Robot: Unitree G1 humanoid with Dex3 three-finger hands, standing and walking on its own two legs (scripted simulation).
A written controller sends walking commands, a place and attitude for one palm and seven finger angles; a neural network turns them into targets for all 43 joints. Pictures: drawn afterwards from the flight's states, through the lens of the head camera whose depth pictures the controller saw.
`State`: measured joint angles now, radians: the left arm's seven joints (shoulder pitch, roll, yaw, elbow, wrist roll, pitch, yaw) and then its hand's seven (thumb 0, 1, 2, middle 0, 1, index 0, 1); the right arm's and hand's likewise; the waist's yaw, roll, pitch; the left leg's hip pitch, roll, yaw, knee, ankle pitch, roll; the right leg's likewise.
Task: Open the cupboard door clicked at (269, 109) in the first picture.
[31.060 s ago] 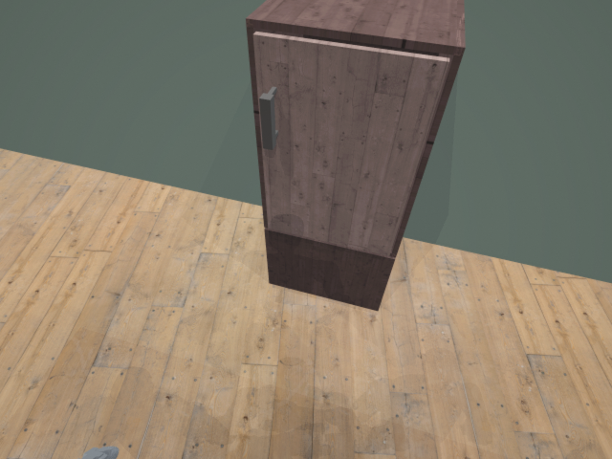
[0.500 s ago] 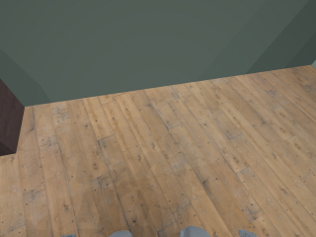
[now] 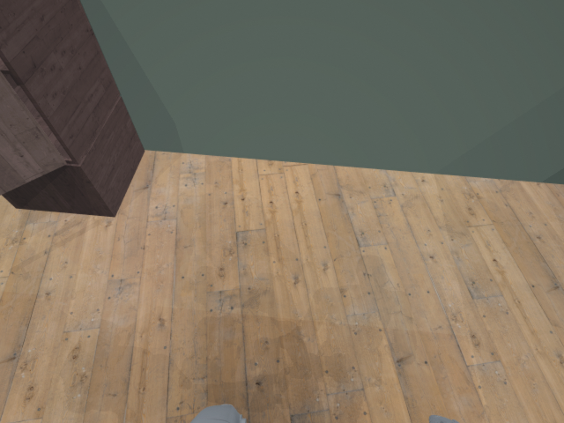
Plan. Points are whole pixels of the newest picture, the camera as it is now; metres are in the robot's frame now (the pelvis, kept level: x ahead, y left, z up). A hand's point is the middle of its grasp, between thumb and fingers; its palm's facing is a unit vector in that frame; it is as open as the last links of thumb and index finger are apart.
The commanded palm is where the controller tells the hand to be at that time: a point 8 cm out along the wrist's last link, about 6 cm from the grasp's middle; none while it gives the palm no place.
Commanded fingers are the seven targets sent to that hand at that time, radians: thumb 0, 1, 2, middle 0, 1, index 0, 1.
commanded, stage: turn to face it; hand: left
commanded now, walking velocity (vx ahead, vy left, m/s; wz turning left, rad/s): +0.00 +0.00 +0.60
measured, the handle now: out of the picture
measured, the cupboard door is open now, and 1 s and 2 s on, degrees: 46 46 46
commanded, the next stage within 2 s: take the last steps up to it in 1.22 s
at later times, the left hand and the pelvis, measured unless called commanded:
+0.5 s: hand out of the picture +0.07 +0.21 -0.15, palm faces +0.28 -0.91 -0.32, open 7.4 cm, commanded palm none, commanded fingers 0.00 0.90 0.90 -0.20 -0.30 -0.20 -0.30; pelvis +0.01 -0.03 -0.01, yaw +18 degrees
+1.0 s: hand out of the picture -0.07 +0.20 -0.18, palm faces +0.58 -0.78 -0.25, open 7.4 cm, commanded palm none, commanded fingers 0.00 0.90 0.90 -0.20 -0.30 -0.20 -0.30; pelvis +0.01 -0.01 +0.00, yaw +33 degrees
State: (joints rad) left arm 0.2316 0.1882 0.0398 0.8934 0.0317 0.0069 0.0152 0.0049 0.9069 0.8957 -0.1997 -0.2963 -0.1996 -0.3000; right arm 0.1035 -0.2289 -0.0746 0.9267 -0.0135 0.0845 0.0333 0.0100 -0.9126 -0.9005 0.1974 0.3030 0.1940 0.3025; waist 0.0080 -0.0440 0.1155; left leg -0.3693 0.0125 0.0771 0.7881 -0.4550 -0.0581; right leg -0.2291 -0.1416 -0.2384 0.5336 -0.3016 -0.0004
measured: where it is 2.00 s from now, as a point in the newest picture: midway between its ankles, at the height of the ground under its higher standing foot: outside the picture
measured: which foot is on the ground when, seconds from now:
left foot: up 0.00-0.04, down 0.06-0.44, up 0.46-0.80, down 0.82-1.00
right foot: down 0.00-0.06, up 0.08-0.42, down 0.44-0.82, up 0.84-1.00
